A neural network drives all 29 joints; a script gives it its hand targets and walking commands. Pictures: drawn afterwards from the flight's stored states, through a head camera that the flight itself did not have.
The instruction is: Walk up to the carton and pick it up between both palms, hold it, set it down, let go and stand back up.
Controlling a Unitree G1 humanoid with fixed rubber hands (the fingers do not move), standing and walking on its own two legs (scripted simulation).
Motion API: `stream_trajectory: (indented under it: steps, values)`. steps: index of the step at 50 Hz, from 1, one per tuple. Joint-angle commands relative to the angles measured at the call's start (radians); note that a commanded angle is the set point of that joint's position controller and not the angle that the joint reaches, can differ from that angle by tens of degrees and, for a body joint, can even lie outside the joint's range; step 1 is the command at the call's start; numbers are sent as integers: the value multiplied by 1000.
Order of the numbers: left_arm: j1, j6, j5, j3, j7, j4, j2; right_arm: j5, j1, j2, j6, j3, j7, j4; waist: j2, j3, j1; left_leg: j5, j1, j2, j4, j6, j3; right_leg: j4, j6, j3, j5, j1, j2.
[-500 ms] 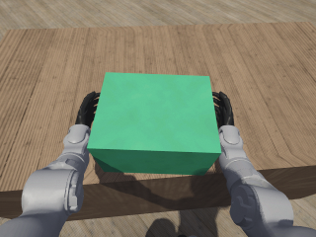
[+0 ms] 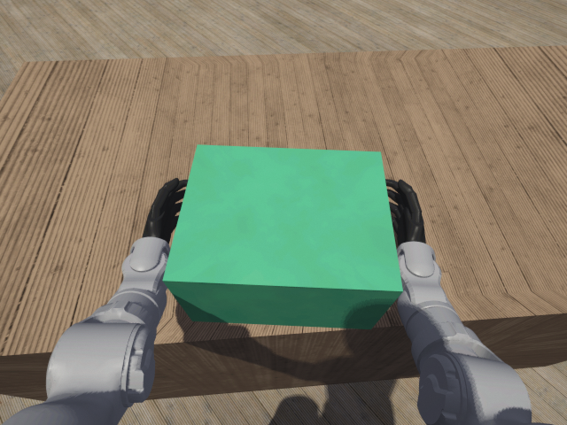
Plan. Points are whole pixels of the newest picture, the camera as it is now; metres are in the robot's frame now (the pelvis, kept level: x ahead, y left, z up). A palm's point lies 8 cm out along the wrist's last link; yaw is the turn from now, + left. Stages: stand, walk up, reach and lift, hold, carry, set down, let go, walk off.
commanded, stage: reach and lift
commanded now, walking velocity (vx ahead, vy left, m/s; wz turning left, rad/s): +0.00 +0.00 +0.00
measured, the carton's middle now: (285, 238) +0.39 +0.00 +0.00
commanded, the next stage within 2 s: none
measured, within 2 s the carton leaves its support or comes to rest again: leaves its support in 0.56 s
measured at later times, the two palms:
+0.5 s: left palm (159, 230) +0.40 +0.19 +0.02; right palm (409, 235) +0.37 -0.19 +0.02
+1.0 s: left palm (161, 227) +0.39 +0.18 +0.04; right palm (419, 234) +0.36 -0.19 +0.03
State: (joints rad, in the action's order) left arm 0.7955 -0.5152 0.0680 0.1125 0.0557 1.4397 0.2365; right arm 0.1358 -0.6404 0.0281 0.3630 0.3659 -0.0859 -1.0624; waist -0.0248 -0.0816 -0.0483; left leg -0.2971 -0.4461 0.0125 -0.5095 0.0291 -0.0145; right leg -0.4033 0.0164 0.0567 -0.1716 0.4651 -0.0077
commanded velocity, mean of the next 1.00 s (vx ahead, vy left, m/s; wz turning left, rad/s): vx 0.00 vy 0.00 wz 0.00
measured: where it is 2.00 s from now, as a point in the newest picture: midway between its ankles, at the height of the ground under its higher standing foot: outside the picture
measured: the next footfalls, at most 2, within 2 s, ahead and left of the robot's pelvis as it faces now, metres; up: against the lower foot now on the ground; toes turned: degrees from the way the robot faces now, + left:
none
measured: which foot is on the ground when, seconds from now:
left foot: down 0.00-1.00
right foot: down 0.00-1.00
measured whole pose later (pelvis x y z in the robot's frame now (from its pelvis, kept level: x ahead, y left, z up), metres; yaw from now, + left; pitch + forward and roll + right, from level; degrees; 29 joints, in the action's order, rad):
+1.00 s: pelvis +0.00 +0.00 +0.00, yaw +1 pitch +16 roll -2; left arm 0.67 -0.48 0.22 -0.09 -0.03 1.21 0.22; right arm -0.07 -0.53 0.09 0.38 0.15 -0.13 -0.93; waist -0.05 -0.18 -0.05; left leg -0.28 -0.50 0.02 -0.50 0.03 -0.03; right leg -0.37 0.02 0.07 -0.15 0.51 -0.01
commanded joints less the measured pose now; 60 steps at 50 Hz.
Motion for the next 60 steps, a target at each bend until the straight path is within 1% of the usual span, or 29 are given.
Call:
stream_trajectory:
  steps: [1,3,4,5,11,14,16,22,23,27,28,30,31,34,36,38,39,41,44,45,47,49,50,52,53,54,58,59,60]
  values:
    - [578,-54,-102,-162,103,-198,-599,100,-480,-686,51,-370,137,51,-48,-523,10,552,20,-14,43,-98,34,-64,-14,-15,450,-484,-2]
    - [572,-54,-104,-165,100,-203,-600,100,-473,-686,53,-374,135,49,-44,-527,6,559,23,-15,42,-98,30,-62,-18,-15,462,-483,-2]
    - [576,-54,-105,-169,100,-205,-604,99,-469,-691,52,-371,134,49,-44,-526,-3,551,22,-16,45,-98,30,-58,-16,-17,453,-483,-4]
    - [579,-54,-104,-171,100,-210,-605,100,-463,-694,51,-379,133,53,-43,-527,3,549,23,-14,44,-95,28,-61,-18,-20,458,-485,-3]
    - [584,-54,-91,-196,97,-241,-618,82,-471,-695,53,-403,130,81,-45,-562,1,562,24,-13,47,-100,25,-54,-17,-18,462,-489,-4]
    - [592,-61,-80,-215,91,-260,-627,66,-473,-694,56,-429,126,104,-49,-584,-6,578,27,-9,40,-103,17,-60,-18,-21,488,-494,-7]
    - [599,-61,-75,-226,88,-277,-636,55,-476,-707,54,-449,124,115,-52,-594,-1,577,21,-5,42,-99,14,-64,-17,-27,500,-501,-4]
    - [628,-89,-41,-293,75,-363,-685,23,-496,-715,86,-524,116,179,-58,-668,-19,669,59,-5,18,-112,-6,-76,-15,-27,563,-500,2]
    - [625,-94,-35,-305,71,-380,-695,10,-500,-710,93,-540,114,193,-60,-672,-16,678,60,-5,14,-113,-10,-79,-14,-30,571,-497,2]
    - [655,-114,-13,-343,67,-433,-723,-3,-518,-706,117,-577,112,227,-65,-680,-35,686,96,-5,7,-117,-22,-74,-17,-25,539,-444,7]
    - [658,-119,-9,-351,64,-446,-727,-6,-521,-699,126,-590,112,238,-70,-682,-33,692,106,-8,1,-119,-27,-74,-20,-26,530,-429,7]
    - [673,-126,-5,-364,63,-457,-731,-5,-538,-693,134,-599,111,246,-69,-679,-36,663,117,-7,3,-119,-26,-66,-21,-21,488,-396,9]
    - [677,-127,-3,-371,61,-472,-733,-6,-530,-684,135,-599,111,241,-70,-662,-44,652,125,-6,6,-119,-29,-57,-23,-17,457,-376,14]
    - [684,-131,0,-388,60,-470,-744,4,-538,-678,144,-600,112,233,-71,-670,-43,624,146,-6,4,-119,-25,-45,-31,-11,398,-335,18]
    - [688,-133,10,-405,56,-477,-754,-4,-556,-675,148,-608,114,241,-78,-685,-39,635,169,-9,0,-122,-25,-42,-36,-6,372,-307,23]
    - [685,-132,9,-413,51,-491,-762,-12,-571,-675,150,-630,112,259,-74,-702,-31,650,171,-7,-4,-121,-23,-41,-38,-10,391,-316,27]
    - [695,-130,14,-421,50,-500,-766,-15,-573,-677,149,-632,111,268,-72,-715,-35,640,168,-8,-2,-118,-27,-38,-36,-15,386,-316,26]
    - [699,-125,15,-429,46,-511,-771,-20,-582,-682,138,-643,113,275,-70,-714,-31,615,157,-4,4,-115,-26,-38,-38,-16,367,-324,27]
    - [687,-108,27,-455,36,-572,-795,-46,-590,-691,120,-681,114,328,-72,-756,-22,674,191,-6,-4,-115,-36,-36,-38,-17,396,-330,32]
    - [684,-100,33,-466,34,-589,-803,-55,-594,-692,108,-690,113,348,-65,-755,-25,687,199,-7,-6,-115,-38,-34,-37,-17,401,-333,35]
    - [681,-80,36,-474,31,-625,-811,-66,-584,-698,79,-707,113,368,-54,-767,-25,683,196,-5,1,-109,-40,-31,-33,-26,413,-357,37]
    - [670,-58,43,-488,25,-681,-827,-92,-583,-709,55,-745,112,431,-52,-780,-18,719,212,-4,1,-109,-48,-32,-33,-32,452,-389,39]
    - [667,-47,45,-490,24,-699,-828,-98,-581,-712,38,-760,111,449,-41,-778,-16,713,200,-1,5,-105,-50,-32,-29,-35,464,-409,40]
    - [663,-19,54,-508,22,-764,-842,-121,-567,-716,2,-788,107,497,-31,-771,-18,728,206,1,12,-101,-57,-27,-27,-43,487,-445,41]
    - [655,-1,58,-516,22,-796,-839,-132,-550,-719,-17,-803,104,526,-34,-771,-23,734,211,0,20,-99,-58,-24,-27,-47,502,-461,42]
    - [618,22,56,-518,21,-814,-840,-148,-529,-717,-44,-811,100,535,-24,-736,-16,743,220,2,30,-97,-56,-14,-21,-49,508,-474,42]
    - [567,128,64,-542,21,-940,-831,-217,-476,-686,-142,-857,80,597,-23,-658,-14,759,254,7,60,-105,-63,22,-25,-64,516,-527,46]
    - [555,158,64,-545,21,-967,-827,-236,-462,-675,-166,-859,76,613,-24,-621,-19,758,262,8,69,-107,-64,33,-29,-70,511,-537,46]
    - [542,191,58,-543,21,-986,-821,-254,-456,-666,-193,-863,74,623,-27,-584,-14,744,266,9,79,-108,-64,44,-30,-72,497,-547,44]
